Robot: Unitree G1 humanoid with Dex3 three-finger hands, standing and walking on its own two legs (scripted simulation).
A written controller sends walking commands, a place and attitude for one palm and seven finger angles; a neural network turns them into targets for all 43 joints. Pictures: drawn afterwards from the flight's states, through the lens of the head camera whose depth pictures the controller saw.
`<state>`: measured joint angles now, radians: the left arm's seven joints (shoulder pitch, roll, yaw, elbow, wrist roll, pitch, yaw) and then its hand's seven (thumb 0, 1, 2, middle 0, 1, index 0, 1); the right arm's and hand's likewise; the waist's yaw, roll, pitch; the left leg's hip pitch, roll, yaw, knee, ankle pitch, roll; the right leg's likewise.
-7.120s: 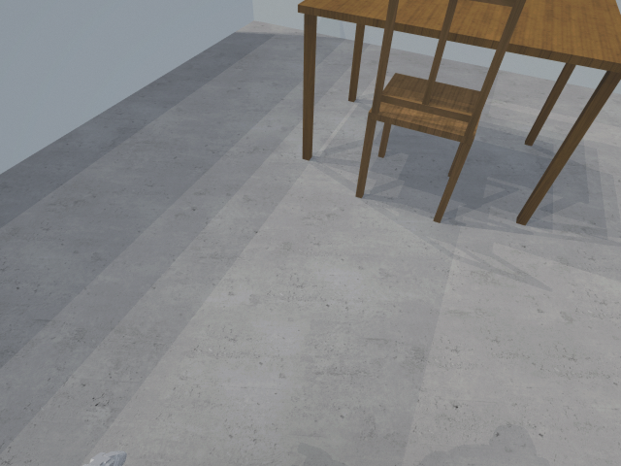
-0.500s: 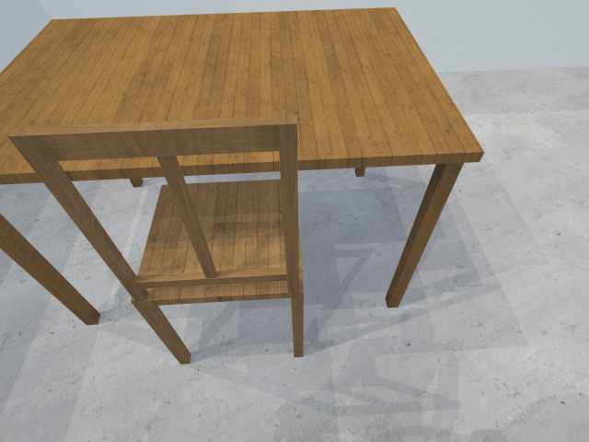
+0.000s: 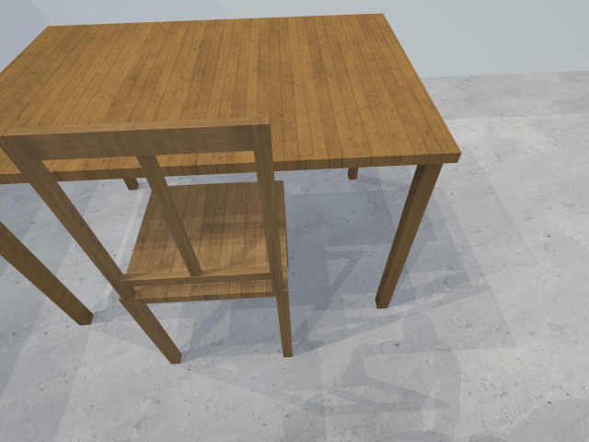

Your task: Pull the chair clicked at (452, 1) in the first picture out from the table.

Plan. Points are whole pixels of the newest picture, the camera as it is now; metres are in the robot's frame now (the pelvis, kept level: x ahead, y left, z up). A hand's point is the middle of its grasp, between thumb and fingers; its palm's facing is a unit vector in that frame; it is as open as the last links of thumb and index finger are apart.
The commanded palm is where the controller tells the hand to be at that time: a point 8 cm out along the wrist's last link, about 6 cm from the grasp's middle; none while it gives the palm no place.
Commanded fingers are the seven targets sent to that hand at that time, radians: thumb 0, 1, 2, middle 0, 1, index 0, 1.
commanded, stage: look again from close up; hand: left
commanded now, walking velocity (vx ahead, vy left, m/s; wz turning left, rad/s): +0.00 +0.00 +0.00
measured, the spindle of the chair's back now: (175, 224) +0.49 +0.27 -0.05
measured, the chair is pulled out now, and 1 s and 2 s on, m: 0.00 0.00 0.00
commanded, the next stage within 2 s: shuffle to correct the standing spot in 0.28 s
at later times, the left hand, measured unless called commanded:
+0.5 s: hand out of the picture +0.01 +0.17 -0.17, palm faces +0.05 -0.98 -0.19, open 7.4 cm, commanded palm none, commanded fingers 0.00 0.90 0.90 -0.20 -0.30 -0.20 -0.30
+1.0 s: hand out of the picture +0.14 +0.20 -0.17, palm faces +0.10 -0.96 -0.26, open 7.4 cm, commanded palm none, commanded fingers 0.00 0.90 0.90 -0.20 -0.30 -0.20 -0.30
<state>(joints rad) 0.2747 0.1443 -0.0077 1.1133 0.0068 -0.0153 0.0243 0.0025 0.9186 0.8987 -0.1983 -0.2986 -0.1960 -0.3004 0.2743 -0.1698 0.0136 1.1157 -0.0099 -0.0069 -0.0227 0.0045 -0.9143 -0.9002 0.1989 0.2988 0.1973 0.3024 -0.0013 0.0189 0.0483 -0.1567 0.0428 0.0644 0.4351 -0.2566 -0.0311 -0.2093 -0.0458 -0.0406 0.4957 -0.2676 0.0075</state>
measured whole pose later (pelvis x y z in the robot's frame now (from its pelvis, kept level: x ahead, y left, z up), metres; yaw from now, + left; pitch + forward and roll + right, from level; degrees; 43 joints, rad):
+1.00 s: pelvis +0.07 +0.02 -0.01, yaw +6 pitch -1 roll +2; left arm 0.14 0.14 0.02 1.00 0.01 -0.04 0.03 0.00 0.91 0.90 -0.20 -0.30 -0.19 -0.30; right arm 0.33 -0.13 -0.01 1.10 0.00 0.00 -0.04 0.00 -0.91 -0.90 0.20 0.30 0.20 0.30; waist -0.03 0.04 0.11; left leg -0.18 -0.02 0.01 0.66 -0.47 0.00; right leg -0.34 -0.03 -0.08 0.62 -0.26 -0.05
